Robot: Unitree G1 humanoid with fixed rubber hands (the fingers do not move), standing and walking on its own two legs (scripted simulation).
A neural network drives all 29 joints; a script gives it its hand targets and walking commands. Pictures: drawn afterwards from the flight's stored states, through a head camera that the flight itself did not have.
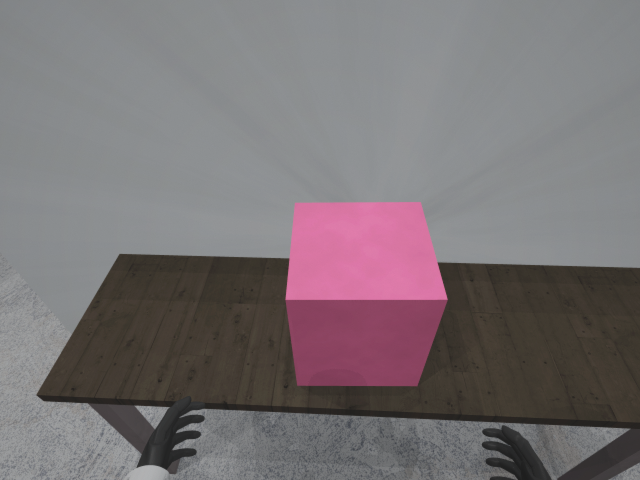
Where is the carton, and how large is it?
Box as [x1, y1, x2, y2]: [286, 202, 447, 385]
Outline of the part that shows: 295,203 286,289 286,306 297,385 417,385 447,300 420,202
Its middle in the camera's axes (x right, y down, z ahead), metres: +0.06 +0.10 +0.66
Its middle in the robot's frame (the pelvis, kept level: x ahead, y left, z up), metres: +0.43 -0.02 -0.06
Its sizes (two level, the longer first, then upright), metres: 0.210 0.200 0.250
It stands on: a table, 0.59 m high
